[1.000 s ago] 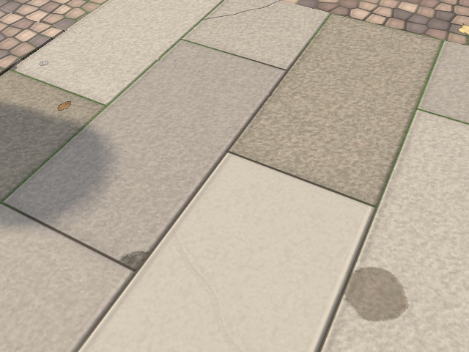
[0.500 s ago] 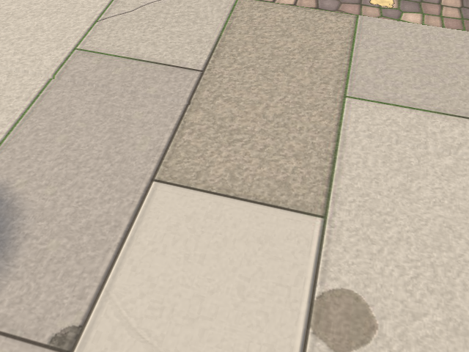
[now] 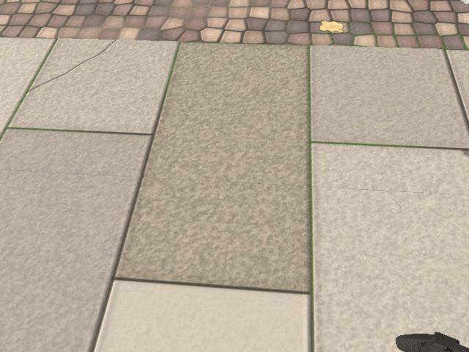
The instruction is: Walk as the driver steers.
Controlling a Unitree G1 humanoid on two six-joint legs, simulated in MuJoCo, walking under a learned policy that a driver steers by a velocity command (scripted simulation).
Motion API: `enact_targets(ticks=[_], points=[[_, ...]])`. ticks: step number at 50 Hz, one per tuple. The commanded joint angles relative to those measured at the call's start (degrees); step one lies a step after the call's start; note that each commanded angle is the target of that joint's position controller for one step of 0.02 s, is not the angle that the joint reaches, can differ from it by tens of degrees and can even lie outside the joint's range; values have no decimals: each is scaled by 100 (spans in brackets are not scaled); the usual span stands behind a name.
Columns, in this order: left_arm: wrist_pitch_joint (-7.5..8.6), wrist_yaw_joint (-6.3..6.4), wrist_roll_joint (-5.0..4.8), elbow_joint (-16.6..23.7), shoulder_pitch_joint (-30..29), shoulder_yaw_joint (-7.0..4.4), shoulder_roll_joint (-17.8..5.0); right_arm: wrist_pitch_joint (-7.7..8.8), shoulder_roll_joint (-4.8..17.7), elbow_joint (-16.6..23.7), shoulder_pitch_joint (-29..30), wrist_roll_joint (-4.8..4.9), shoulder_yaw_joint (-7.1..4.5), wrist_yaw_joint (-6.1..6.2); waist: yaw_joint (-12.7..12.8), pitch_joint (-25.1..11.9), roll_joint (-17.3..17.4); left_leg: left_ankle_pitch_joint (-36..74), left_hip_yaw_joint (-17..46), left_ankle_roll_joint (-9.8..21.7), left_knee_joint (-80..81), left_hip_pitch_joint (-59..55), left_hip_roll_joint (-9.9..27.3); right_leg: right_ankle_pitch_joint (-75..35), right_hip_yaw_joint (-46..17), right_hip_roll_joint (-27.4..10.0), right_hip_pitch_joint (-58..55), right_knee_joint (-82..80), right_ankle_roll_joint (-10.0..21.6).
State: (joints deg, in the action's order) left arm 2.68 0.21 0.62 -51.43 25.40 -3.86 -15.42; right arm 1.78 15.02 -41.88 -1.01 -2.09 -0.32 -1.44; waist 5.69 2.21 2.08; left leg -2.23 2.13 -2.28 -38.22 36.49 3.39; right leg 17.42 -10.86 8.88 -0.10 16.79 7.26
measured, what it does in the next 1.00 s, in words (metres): walks ahead: left foot, then right foot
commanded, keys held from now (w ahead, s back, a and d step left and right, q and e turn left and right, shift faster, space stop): w+e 0.54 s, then w+q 0.46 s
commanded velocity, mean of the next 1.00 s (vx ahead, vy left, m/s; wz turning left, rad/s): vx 0.50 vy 0.00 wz -0.28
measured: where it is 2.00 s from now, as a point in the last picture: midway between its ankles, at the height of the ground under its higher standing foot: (319, 207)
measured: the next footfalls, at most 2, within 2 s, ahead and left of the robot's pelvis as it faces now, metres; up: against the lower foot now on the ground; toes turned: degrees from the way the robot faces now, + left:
left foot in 0.08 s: +0.23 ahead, +0.13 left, +0.00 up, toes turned -5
right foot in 0.62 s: +0.44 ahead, -0.15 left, +0.00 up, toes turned -25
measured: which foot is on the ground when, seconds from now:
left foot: up 0.00-0.06, down 0.08-0.64, up 0.66-1.00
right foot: down 0.00-0.08, up 0.10-0.60, down 0.62-1.00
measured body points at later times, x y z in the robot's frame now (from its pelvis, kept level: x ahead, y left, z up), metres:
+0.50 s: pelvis +0.26 +0.02 +0.00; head +0.30 +0.01 +0.45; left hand +0.53 +0.18 -0.10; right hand +0.17 -0.24 -0.13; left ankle +0.19 +0.13 -0.74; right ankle +0.37 -0.14 -0.69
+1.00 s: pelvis +0.50 -0.11 +0.00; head +0.52 -0.12 +0.45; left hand +0.57 +0.15 -0.13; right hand +0.54 -0.38 -0.13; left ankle +0.68 +0.00 -0.68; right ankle +0.41 -0.13 -0.74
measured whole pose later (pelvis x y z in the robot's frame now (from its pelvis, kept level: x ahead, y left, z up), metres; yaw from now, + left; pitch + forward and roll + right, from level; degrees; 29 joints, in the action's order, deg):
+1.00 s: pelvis +0.50 -0.11 +0.00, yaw -14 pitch +0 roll -1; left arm 5.4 0.5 0.9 -53.2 22.3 -2.1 -13.0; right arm 0.0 14.5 -48.9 -12.7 -1.5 -3.1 -2.6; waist 1.2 2.0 2.5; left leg -1.4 -0.4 1.7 -49.1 38.1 4.9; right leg 14.9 11.5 4.0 -2.7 11.4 4.6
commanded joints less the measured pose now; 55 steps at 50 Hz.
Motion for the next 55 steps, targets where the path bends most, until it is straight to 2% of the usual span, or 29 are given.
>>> enact_targets(ticks=[1,3,4,5,6,7,8,9,10,12,15,22,26,28,29,30,31,32,33,34,35,36,37,38,40,45,49,53,55], points=[[41,91,43,272,147,-225,-1003,177,580,607,529,47,-111,13,-169,5,-688,-213,-57,161,605,-395,-296,-3489,-1169,-1568,-104,280,396],[79,57,42,390,-241,-244,-1124,243,843,292,-557,73,-220,106,-679,-426,-662,-615,-145,369,979,-2072,-580,-4393,-1090,-1353,325,1167,132],[130,-10,-22,411,-342,-228,-1083,321,1039,116,-1371,33,-298,185,-1113,-897,-358,-490,68,552,1278,-3314,-280,-4095,-815,-1002,782,2279,-10],[190,-46,-82,597,-231,-94,-602,346,1457,95,-2317,-103,-399,302,-1364,-1820,313,-1752,1485,814,1378,-4668,1174,-2124,-338,-673,1525,3878,-104],[142,-42,-204,732,508,-37,-294,249,1810,137,-2028,-137,-494,298,-799,-2208,1705,-2029,4119,1462,2099,-5502,2346,1598,259,120,3179,5147,-258],[32,24,21,516,313,-79,-788,181,1235,202,-1646,-43,-437,260,-696,-1411,581,-2690,3992,1398,2161,-4748,2117,1100,296,-514,3660,5589,-211],[2,-33,64,533,-122,-104,-816,179,773,252,-1325,8,-326,238,-692,-719,21,-2395,2988,1275,2272,-3957,1820,514,383,-700,3575,5455,-242],[-19,-80,61,577,-327,-87,-702,191,583,217,-1178,-11,-274,214,-620,-388,-109,-1612,2217,1168,2419,-3458,1540,232,466,-867,3456,5264,-295],[-72,-137,116,599,-431,-87,-640,221,548,144,-1242,1,-257,222,-586,-245,123,-1058,1649,1081,2513,-3181,1331,148,523,-999,3359,5116,-338],[-194,-230,145,636,-436,-64,-532,326,542,-9,-1417,61,-260,190,-504,-199,407,-218,976,1022,2646,-2926,1140,38,629,-1070,3225,5051,-396],[-266,-325,146,848,-898,-24,-427,440,584,-143,-1608,125,-302,143,-496,-130,369,455,377,1100,2840,-3042,1168,-358,693,-1178,3701,4959,-446],[-205,-479,121,1366,-2300,147,-174,405,640,-416,-1971,106,-339,144,-742,171,287,1117,-873,968,2916,-3226,930,-1657,1230,-1223,3791,3036,-479],[-204,-515,170,1604,-2816,178,-211,327,817,-609,-2312,104,-387,209,-868,283,263,1729,-1165,885,2669,-3822,1160,-1232,1628,-1113,3535,2166,-223],[-199,-458,222,1601,-2720,161,-242,249,904,-730,-2474,94,-387,243,-793,139,321,3252,-1319,844,2080,-4035,1223,-615,1789,-805,3000,1879,-11],[-174,-412,245,1503,-2397,133,-278,207,963,-812,-2561,82,-381,248,-639,-56,378,4044,-1344,855,1549,-4071,1255,-339,1802,-590,2496,1748,120],[-118,-357,268,1259,-1692,76,-362,168,973,-858,-2592,84,-356,242,-333,-424,326,4227,-1392,838,732,-3908,1235,-360,1733,-405,1614,1431,268],[-53,-276,329,912,-717,-13,-526,155,893,-819,-2512,118,-306,228,122,-932,103,3366,-1501,755,-440,-3148,1072,-624,1441,-548,176,1084,421],[-31,-160,447,824,-49,-165,-1142,186,310,-488,-2694,288,-145,132,228,-1866,-994,337,-1537,511,-2512,-1150,545,-15,-854,-2397,-1895,935,936],[-84,-95,208,860,41,-237,-1428,159,513,-410,-2702,286,-233,129,160,-2423,-1228,-2929,-819,409,-4020,-220,-354,-980,-2944,-3593,-2118,180,1401],[-87,-33,80,808,-242,-220,-1272,133,815,-325,-2015,226,-341,163,179,-1655,-450,-2386,-41,476,-4141,162,-131,-1676,-1850,-3203,-1513,249,1193],[-24,-6,81,718,-552,-126,-953,185,576,-298,-1879,282,-272,135,-70,-859,-482,-2043,54,527,-3735,120,33,-2116,-940,-2938,-631,106,969],[37,-17,88,674,-814,-34,-640,171,513,-434,-2015,254,-276,112,-345,-457,-330,-1835,53,547,-3178,-156,216,-2194,-342,-2616,-4,-126,617],[97,-15,59,639,-1017,30,-451,82,483,-547,-2186,136,-291,90,-558,-242,-482,-1695,53,510,-2872,-471,277,-2221,61,-2382,475,-309,385],[148,-15,59,633,-1139,71,-324,-16,406,-707,-2442,68,-289,51,-681,-210,-586,-1540,37,470,-2778,-751,256,-2150,366,-2243,746,-489,270],[277,-25,42,525,-1002,64,-358,-111,315,-741,-2435,66,-324,-30,-751,-191,-572,-1236,19,447,-2720,-719,186,-2316,665,-2171,813,-720,227],[360,0,34,273,-639,52,-357,-143,217,-510,-1488,81,-347,-89,-596,231,-576,-204,-8,364,-2016,246,229,-2242,1349,-2064,546,-1052,97],[362,56,24,113,-431,76,-362,-100,83,-277,-766,46,-264,-144,-446,375,-551,332,-384,400,-856,258,140,-2763,1817,-2069,225,-986,25],[293,141,58,-133,-15,76,-454,-74,35,7,-180,12,-197,-207,-284,464,-520,41,-857,680,-47,178,-39,-3822,2131,-2267,-489,-622,-42],[249,183,77,-162,-82,58,-596,-82,102,19,-330,9,-223,-189,-436,274,-629,-459,-1096,911,137,-305,-341,-5426,2333,-2319,-726,-36,-127]])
